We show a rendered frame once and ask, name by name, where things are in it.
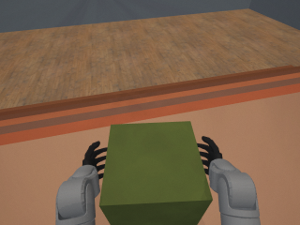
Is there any robot right forearm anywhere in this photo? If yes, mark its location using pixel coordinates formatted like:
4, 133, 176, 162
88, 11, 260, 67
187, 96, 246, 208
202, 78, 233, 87
208, 158, 261, 225

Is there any left robot hand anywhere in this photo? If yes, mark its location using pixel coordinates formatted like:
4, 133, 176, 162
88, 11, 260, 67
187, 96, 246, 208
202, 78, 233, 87
82, 141, 108, 179

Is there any right robot hand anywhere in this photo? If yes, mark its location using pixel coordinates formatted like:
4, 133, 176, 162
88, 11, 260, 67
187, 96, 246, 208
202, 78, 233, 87
197, 136, 223, 175

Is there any carton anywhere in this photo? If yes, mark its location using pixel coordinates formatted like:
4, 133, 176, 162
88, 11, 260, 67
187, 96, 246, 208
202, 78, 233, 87
99, 121, 213, 225

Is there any robot left forearm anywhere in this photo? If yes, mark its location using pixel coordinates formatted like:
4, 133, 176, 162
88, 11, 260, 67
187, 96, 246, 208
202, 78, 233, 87
55, 165, 100, 225

